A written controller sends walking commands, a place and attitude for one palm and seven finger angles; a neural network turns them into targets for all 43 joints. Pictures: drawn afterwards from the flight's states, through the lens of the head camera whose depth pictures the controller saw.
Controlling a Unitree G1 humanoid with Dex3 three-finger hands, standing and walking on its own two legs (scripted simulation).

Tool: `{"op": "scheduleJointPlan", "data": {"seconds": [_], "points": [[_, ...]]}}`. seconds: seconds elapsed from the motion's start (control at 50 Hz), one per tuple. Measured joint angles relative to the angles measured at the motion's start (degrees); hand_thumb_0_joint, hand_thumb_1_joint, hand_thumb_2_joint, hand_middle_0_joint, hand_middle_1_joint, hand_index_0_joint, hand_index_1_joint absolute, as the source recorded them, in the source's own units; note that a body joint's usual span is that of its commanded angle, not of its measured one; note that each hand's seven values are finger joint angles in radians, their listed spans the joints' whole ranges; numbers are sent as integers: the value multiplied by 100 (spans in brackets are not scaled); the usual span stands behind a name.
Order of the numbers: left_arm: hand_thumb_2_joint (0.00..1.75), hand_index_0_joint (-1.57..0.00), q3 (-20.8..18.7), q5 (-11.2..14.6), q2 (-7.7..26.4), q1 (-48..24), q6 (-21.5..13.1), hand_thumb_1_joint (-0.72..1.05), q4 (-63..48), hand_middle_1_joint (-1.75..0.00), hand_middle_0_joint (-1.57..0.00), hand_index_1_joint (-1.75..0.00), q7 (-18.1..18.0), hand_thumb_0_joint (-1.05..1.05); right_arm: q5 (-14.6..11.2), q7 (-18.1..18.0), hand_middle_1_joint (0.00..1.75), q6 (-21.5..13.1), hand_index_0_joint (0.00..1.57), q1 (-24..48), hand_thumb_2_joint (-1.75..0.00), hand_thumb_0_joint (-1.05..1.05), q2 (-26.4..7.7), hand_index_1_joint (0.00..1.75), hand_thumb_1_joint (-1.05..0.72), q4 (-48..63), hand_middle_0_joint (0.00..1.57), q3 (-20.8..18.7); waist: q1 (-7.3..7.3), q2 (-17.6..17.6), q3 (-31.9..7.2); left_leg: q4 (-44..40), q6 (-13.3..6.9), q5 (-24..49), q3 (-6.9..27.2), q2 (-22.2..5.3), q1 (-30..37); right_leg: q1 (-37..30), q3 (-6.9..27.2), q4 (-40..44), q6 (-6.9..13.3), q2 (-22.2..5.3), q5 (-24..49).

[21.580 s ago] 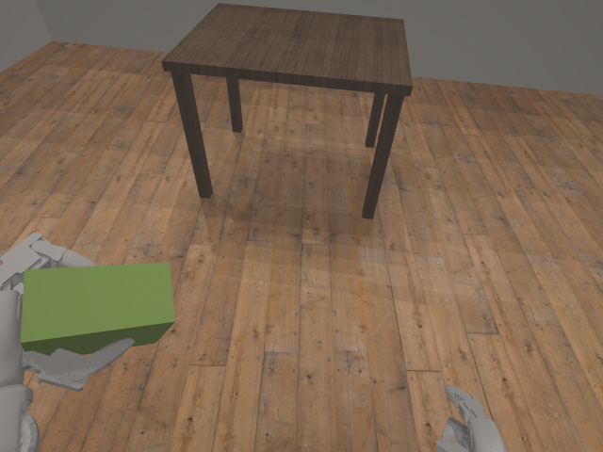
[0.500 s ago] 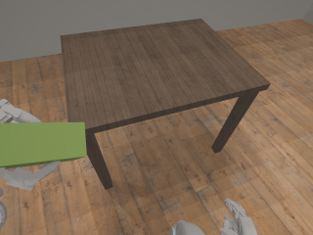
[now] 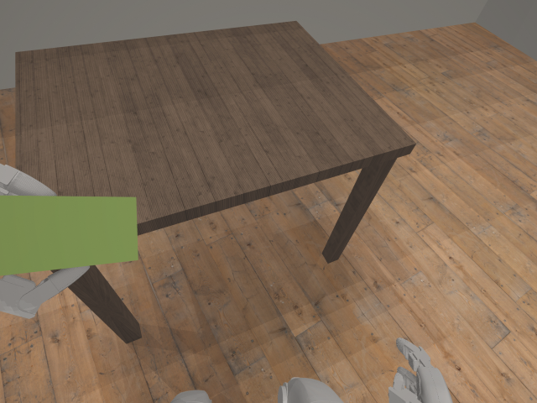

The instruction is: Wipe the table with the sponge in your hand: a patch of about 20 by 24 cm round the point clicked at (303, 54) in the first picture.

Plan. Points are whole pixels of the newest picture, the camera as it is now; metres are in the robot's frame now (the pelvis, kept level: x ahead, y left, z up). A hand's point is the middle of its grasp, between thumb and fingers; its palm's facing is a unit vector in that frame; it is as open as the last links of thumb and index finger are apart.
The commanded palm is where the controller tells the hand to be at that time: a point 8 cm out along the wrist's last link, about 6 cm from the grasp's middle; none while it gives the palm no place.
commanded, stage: shuffle to correct the standing spot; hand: left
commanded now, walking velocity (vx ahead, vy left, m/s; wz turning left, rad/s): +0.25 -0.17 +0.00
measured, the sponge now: (78, 232) +0.25 +0.22 +0.18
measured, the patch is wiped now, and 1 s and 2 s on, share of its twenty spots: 0.00 0.00 0.00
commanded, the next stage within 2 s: come to a stop and stand still in 1.52 s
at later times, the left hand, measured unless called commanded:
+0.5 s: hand (198, 159) +0.34 +0.12 +0.20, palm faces +0.42 -0.82 -0.38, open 10.0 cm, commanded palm +0.28 +0.16 +0.20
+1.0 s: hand (332, 112) +0.45 -0.04 +0.20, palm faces +0.40 -0.80 -0.44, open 10.0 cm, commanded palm +0.39 +0.00 +0.20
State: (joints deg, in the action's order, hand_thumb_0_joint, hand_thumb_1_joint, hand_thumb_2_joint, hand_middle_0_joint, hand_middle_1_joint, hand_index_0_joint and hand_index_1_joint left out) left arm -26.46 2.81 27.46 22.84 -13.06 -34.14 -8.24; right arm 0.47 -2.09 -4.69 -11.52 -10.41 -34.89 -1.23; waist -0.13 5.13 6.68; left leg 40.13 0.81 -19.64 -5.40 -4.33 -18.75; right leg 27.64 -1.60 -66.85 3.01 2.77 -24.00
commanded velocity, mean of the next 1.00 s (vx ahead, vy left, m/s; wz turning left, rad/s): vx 0.24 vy -0.11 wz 0.00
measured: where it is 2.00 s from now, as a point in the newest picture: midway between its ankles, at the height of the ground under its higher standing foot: (340, 347)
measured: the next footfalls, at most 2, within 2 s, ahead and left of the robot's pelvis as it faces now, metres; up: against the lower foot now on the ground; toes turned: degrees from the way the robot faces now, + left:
right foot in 0.20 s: +0.17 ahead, -0.20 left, +0.00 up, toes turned -6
left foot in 0.46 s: +0.19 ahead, +0.01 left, +0.00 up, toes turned +7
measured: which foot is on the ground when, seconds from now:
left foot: down 0.00-0.20, up 0.22-0.44, down 0.46-0.72, up 0.74-1.00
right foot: up 0.00-0.18, down 0.20-0.46, up 0.48-0.70, down 0.72-1.00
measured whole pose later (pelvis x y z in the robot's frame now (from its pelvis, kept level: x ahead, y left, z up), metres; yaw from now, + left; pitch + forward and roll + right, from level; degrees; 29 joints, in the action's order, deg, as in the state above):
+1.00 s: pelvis +0.23 -0.28 +0.02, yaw +1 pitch +0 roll +2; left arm -22.5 3.1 24.1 27.4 -10.3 -34.9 -8.8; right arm -0.3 -1.7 -4.5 -10.7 -11.7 -34.1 0.1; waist -1.0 3.3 5.6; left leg 45.9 -0.2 -18.7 -5.5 -3.0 -25.1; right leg 16.7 -8.1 -29.4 7.8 2.2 -13.3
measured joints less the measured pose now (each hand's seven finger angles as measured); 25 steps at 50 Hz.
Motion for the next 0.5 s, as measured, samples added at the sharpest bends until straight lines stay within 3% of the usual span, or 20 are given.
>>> {"op": "scheduleJointPlan", "data": {"seconds": [0.06, 0.16, 0.2, 0.22, 0.26, 0.32, 0.36, 0.42, 0.46, 0.5], "points": [[103, -77, -15, -35, -80, -102, 70, -49, 245, -132, -74, -132, 117, -2, -2, 95, 30, -28, 19, -31, -90, 1, 135, 30, -90, 19, 20, 99, 11, -237, -93, -496, 102, 192, 127, -169, 239, 456, -74, -169, -82, -145, 404], [103, -77, 193, -53, -266, 444, 104, -49, 311, -132, -74, -131, 224, -2, -56, 188, 30, -84, 20, -234, -90, 1, 220, 30, -90, 276, 20, 208, -93, -663, -176, -724, 305, 92, 212, -555, 494, -32, -279, 2398, -139, -519, 939], [103, -77, 217, -85, -144, 589, 168, -49, 303, -132, -74, -131, 211, -2, -79, 184, 30, -107, 20, -313, -90, 1, 251, 30, -90, 354, 20, 250, -141, -680, -178, -208, 224, -282, 294, -670, 391, -500, -351, 3210, -150, -528, 1024], [103, -77, 269, -120, -170, 516, 199, -49, 330, -132, -74, -131, 200, -1, -94, 180, 30, -104, 20, -259, -90, 1, 205, 30, -90, 314, 20, 242, -177, -780, -117, 367, 87, -487, 424, -760, 202, -504, -433, 3094, -152, -441, 1092], [103, -77, 464, -148, -363, 224, 306, -49, 428, -132, -74, -131, 171, -2, -121, 150, 30, -28, 20, -45, -90, 1, 64, 30, -90, 81, 21, 206, -203, -866, 35, 1831, -58, -880, 727, -537, -305, -503, -560, 2701, -107, -378, 864], [103, -77, 661, -114, -634, -14, 418, -49, 424, -132, -74, -131, 112, -2, -155, 168, 30, 89, 20, 161, -90, 1, -95, 30, -90, -155, 20, 173, -262, -685, 86, 2926, -75, -797, 535, -165, -883, -680, -592, 2823, 28, -360, 756], [103, -77, 622, -82, -631, 62, 431, -49, 231, -132, -74, -131, 53, -2, -154, 158, 30, 174, 20, 228, -90, 1, -121, 30, -90, -114, 20, 188, -242, -445, 66, 2478, -106, -711, 287, -79, -965, -774, -557, 3008, 91, -341, 793], [103, -77, 473, 1, -425, 221, 365, -49, -141, -132, -74, -131, -23, -2, -93, 110, 30, 167, 20, 174, -90, 2, -146, 30, -90, 94, 20, 169, -138, -161, -42, 720, -110, -116, 12, 0, -583, -853, -585, 3020, 136, -305, 664], [103, -77, 347, 73, -284, 275, 267, -49, -333, -132, -74, -131, -65, -2, -69, 52, 30, 90, 20, 111, -90, 1, -223, 30, -90, 257, 20, 102, -97, -134, -135, -144, -131, 174, -24, 35, -213, -763, -580, 2561, 131, -245, 337], [103, -77, 225, 59, -178, 141, 138, -49, -255, -132, -74, -131, -67, -2, -60, -1, 30, 52, 20, 174, -90, 1, -123, 30, -90, 237, 20, 20, -92, 41, -91, 23, -50, 60, -87, 70, -85, -505, -259, 1478, 64, -197, -55]]}}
